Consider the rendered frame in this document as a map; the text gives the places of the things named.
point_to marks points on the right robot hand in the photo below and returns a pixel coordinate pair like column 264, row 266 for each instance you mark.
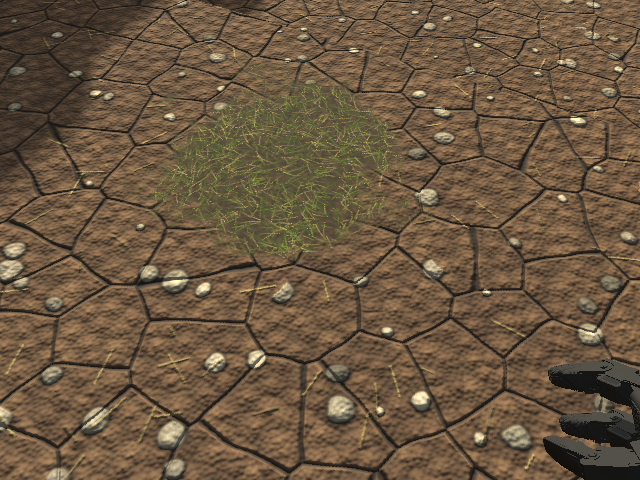
column 618, row 383

